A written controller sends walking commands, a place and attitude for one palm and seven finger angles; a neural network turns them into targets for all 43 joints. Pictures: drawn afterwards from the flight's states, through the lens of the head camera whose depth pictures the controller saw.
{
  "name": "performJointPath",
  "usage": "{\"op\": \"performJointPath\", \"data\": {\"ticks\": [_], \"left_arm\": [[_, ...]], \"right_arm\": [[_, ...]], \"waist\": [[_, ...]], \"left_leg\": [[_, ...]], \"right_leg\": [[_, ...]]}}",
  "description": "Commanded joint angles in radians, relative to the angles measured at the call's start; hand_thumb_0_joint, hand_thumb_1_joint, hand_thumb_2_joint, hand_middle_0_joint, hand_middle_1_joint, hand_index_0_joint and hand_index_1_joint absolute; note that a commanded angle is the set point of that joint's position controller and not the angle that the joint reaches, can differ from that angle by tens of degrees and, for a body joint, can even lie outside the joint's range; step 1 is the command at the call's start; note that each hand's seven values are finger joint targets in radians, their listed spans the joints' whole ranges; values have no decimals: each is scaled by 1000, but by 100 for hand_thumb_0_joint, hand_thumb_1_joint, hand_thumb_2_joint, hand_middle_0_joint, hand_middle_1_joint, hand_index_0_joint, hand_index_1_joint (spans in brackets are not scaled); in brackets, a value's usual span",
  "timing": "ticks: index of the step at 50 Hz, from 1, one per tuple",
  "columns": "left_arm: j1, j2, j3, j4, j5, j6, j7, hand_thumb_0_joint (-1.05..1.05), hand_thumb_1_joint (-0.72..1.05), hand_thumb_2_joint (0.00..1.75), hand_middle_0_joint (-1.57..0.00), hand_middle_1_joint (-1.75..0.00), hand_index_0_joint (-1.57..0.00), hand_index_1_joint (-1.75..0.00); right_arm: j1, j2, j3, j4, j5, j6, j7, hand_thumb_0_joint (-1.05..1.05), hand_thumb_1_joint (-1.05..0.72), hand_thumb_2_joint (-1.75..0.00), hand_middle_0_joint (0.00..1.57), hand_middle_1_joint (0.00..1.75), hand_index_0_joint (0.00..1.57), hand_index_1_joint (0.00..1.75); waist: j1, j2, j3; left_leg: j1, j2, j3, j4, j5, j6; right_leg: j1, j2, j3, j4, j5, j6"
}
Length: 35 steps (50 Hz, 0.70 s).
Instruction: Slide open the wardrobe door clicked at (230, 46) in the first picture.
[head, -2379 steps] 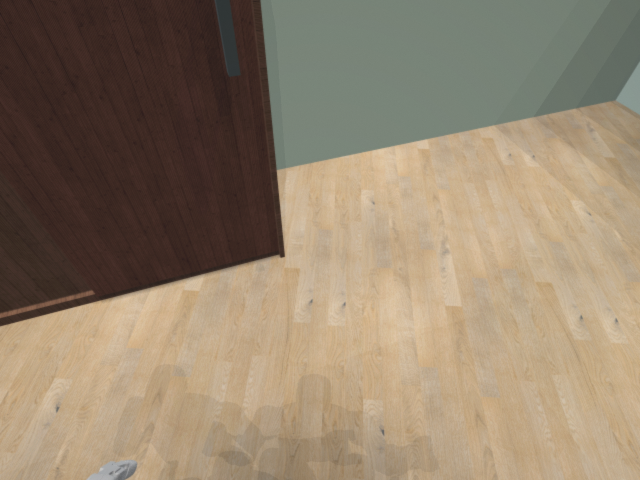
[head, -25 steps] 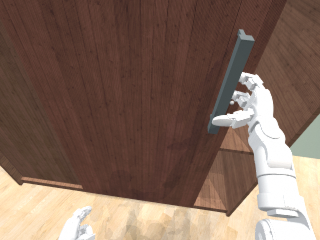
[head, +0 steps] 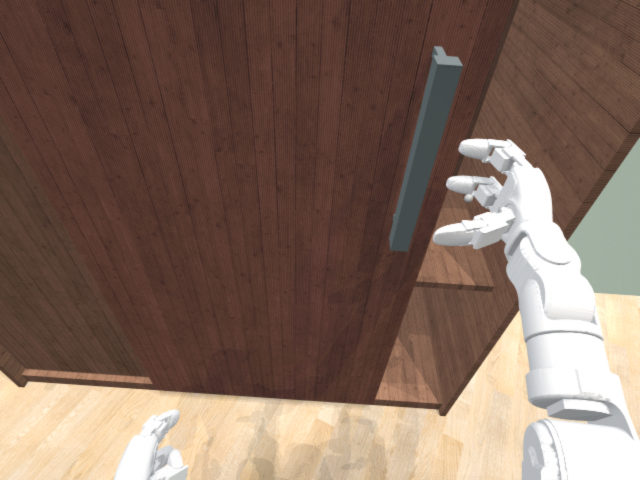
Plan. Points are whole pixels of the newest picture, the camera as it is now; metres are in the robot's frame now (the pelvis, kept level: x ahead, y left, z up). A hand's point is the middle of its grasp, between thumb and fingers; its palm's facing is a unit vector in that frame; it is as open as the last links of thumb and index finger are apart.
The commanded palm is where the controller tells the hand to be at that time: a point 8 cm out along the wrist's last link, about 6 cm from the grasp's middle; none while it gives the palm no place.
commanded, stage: move the hooked fingers beside the handle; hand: right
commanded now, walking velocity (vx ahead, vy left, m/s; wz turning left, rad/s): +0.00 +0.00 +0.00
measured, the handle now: (416, 160) +0.50 -0.10 +0.18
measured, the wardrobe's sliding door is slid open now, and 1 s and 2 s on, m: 0.22 0.22 0.22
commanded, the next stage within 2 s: feel for the door with the fingertips in 1.26 s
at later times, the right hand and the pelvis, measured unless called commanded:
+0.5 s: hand (481, 198) +0.41 -0.17 +0.19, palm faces +0.02 +1.00 +0.00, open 14.0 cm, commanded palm +0.39 -0.21 +0.19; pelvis -0.01 -0.01 +0.00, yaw +1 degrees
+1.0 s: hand (473, 193) +0.42 -0.16 +0.19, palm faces +0.01 +1.00 +0.00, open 14.0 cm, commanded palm +0.40 -0.21 +0.19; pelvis +0.01 +0.00 +0.00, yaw +1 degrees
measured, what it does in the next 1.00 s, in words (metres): stands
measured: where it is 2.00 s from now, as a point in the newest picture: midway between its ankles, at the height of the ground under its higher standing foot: outside the picture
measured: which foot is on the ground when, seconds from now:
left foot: down 0.00-1.00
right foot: down 0.00-1.00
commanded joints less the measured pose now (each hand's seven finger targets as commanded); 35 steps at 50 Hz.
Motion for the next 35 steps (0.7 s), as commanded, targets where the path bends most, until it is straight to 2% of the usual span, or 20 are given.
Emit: {"op": "performJointPath", "data": {"ticks": [1, 3, 5, 6, 7, 9, 11, 13, 15, 17, 18, 19, 20, 21, 23, 26, 28, 31, 32, 35], "left_arm": [[-88, 117, 40, -136, 7, -56, 13, 0, 90, 90, -20, -30, -20, -30], [-83, 116, 36, -135, 9, -57, 14, 0, 90, 90, -20, -30, -20, -30], [-78, 114, 34, -133, 9, -57, 13, 0, 90, 90, -20, -30, -20, -30], [-71, 121, 37, -132, 9, -56, 12, 0, 90, 90, -20, -30, -20, -30], [-67, 119, 36, -135, 11, -57, 12, 0, 90, 90, -20, -30, -20, -30], [-68, 112, 39, -147, 7, -66, 9, 0, 90, 90, -20, -30, -20, -30], [-59, 120, 43, -149, 6, -70, 6, 0, 90, 90, -20, -30, -20, -30], [-56, 121, 43, -146, 3, -76, 7, 0, 90, 90, -20, -30, -20, -30], [-48, 127, 45, -139, 0, -76, 9, 0, 90, 90, -20, -30, -20, -30], [-47, 133, 46, -138, -2, -76, 12, 0, 90, 90, -20, -30, -20, -30], [-48, 129, 44, -137, -2, -80, 11, 0, 90, 90, -20, -30, -20, -30], [-42, 130, 48, -136, -4, -84, 12, 0, 90, 90, -20, -30, -20, -30], [-42, 127, 48, -137, -4, -88, 11, 0, 90, 90, -20, -30, -20, -30], [-39, 129, 52, -139, -5, -94, 10, 0, 90, 90, -20, -30, -20, -30], [-37, 126, 51, -130, -5, -103, 10, 0, 90, 90, -20, -30, -20, -30], [-23, 138, 53, -112, -2, -103, 10, 0, 90, 90, -20, -30, -20, -30], [-23, 131, 51, -110, -1, -105, 6, 0, 90, 90, -20, -30, -20, -30], [-18, 140, 53, -113, 5, -92, 2, 0, 90, 90, -20, -30, -20, -30], [-25, 133, 48, -124, 5, -89, 0, 0, 90, 90, -20, -30, -20, -30], [-23, 131, 48, -130, 4, -80, 2, 0, 90, 90, -20, -30, -20, -30]], "right_arm": [[-510, -171, -55, -156, 7, -92, -13, 0, 50, -30, 30, 120, 30, 120], [-539, -193, -74, -136, 3, -102, -18, 0, 50, -30, 30, 120, 30, 120], [-541, -203, -81, -98, -5, -108, -21, 0, 50, -30, 30, 120, 30, 120], [-525, -246, -114, -73, -10, -118, -24, 0, 50, -30, 30, 120, 30, 120], [-548, -252, -115, -84, -13, -129, -23, 0, 50, -30, 30, 120, 30, 120], [-554, -216, -88, -129, -12, -152, -12, 0, 50, -30, 30, 120, 30, 120], [-510, -227, -101, -118, -3, -166, 1, 0, 50, -30, 30, 120, 30, 120], [-521, -240, -107, -124, 2, -167, 15, 0, 50, -30, 30, 120, 30, 120], [-488, -256, -123, -89, 7, -151, 27, 0, 50, -30, 30, 120, 30, 120], [-513, -279, -127, -92, 5, -145, 32, 0, 50, -30, 30, 120, 30, 120], [-547, -250, -95, -105, 4, -147, 35, 0, 50, -30, 30, 120, 30, 120], [-546, -254, -101, -108, 6, -150, 36, 0, 50, -30, 30, 120, 30, 120], [-579, -230, -75, -144, 8, -160, 38, 0, 50, -30, 30, 120, 30, 120], [-574, -224, -73, -158, 12, -170, 39, 0, 50, -30, 30, 120, 30, 120], [-609, -205, -51, -170, 13, -180, 40, 0, 50, -30, 30, 120, 30, 120], [-558, -216, -72, -85, 15, -166, 33, 0, 50, -30, 30, 120, 30, 120], [-585, -195, -59, -84, 11, -160, 25, 0, 50, -30, 30, 120, 30, 120], [-512, -280, -142, -51, 0, -158, 8, 0, 50, -30, 30, 120, 30, 120], [-512, -252, -119, -68, -1, -160, 11, 0, 50, -30, 30, 120, 30, 120], [-533, -267, -124, -65, -10, -164, 14, 0, 50, -30, 30, 120, 30, 120]], "waist": [[15, 46, -225], [12, 68, -233], [10, 44, -217], [4, 59, -217], [5, 52, -229], [4, 10, -264], [0, 43, -274], [4, 29, -257], [5, 55, -228], [12, 34, -213], [22, 8, -209], [23, 23, -214], [28, -12, -234], [26, -1, -255], [33, -47, -268], [29, 31, -241], [29, 6, -249], [0, 56, -267], [0, 40, -268], [9, 47, -257]], "left_leg": [[32, -19, -15, -53, 164, 14], [46, -16, -18, -53, 148, 14], [40, -15, -23, -58, 133, 15], [44, -15, -24, -61, 113, 14], [57, -12, -27, -60, 121, 14], [69, -15, -28, -51, 168, 18], [80, -21, -23, -47, 190, 18], [75, -19, -26, -54, 178, 17], [60, -19, -27, -62, 160, 14], [43, -17, -30, -71, 117, 11], [32, -17, -30, -73, 107, 13], [29, -20, -28, -72, 103, 14], [28, -21, -26, -67, 122, 17], [32, -24, -24, -61, 129, 17], [23, -24, -23, -56, 140, 20], [14, -27, -15, -56, 130, 17], [15, -23, -18, -54, 144, 17], [59, -21, -21, -45, 184, 17], [69, -18, -23, -40, 203, 17], [65, -19, -26, -36, 222, 15]], "right_leg": [[64, 26, 4, -43, 189, -43], [43, 25, 7, -53, 170, -43], [29, 26, 1, -56, 153, -42], [21, 23, 4, -58, 143, -43], [18, 23, 1, -61, 147, -44], [45, 24, -7, -54, 182, -43], [49, 19, -6, -52, 205, -43], [36, 19, -9, -58, 183, -43], [19, 18, -12, -60, 161, -45], [12, 18, -10, -62, 131, -47], [18, 20, -8, -63, 124, -46], [22, 19, -5, -60, 123, -47], [44, 19, -4, -58, 145, -45], [59, 17, -1, -52, 158, -45], [75, 21, 5, -49, 169, -40], [52, 18, 9, -50, 164, -42], [49, 22, 7, -49, 171, -41], [27, 19, -2, -45, 204, -43], [23, 22, -7, -47, 214, -44], [20, 21, -13, -41, 217, -45]]}}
